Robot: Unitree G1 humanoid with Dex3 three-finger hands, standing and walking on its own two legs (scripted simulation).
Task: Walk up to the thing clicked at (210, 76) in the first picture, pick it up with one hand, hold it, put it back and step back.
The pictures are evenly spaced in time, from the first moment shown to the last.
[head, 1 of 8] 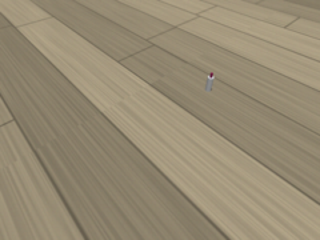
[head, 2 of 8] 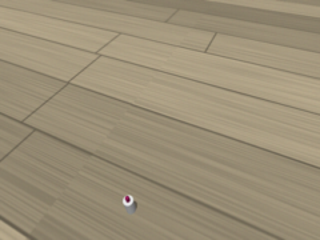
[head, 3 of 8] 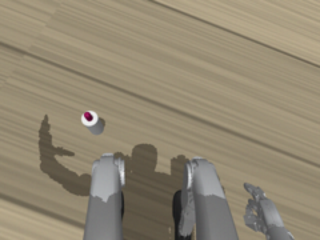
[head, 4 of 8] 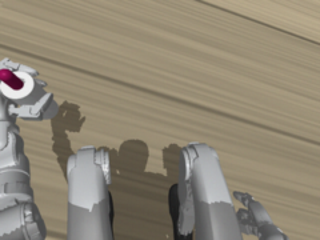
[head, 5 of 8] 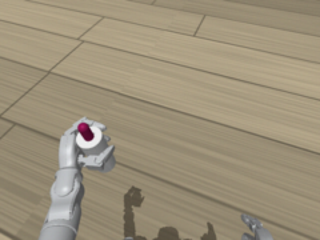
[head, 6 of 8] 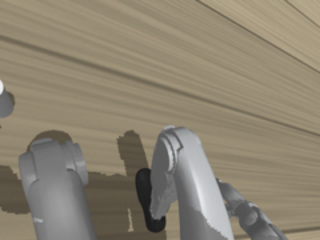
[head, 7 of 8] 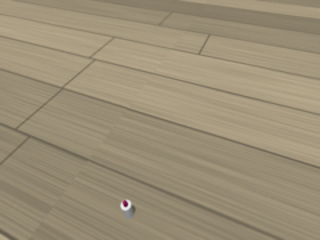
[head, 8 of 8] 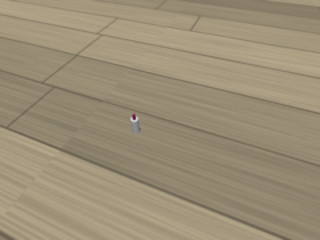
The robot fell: no
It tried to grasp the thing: yes
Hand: left
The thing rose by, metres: 0.68
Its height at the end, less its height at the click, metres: +0.00
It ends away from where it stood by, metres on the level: 0.00
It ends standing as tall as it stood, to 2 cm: yes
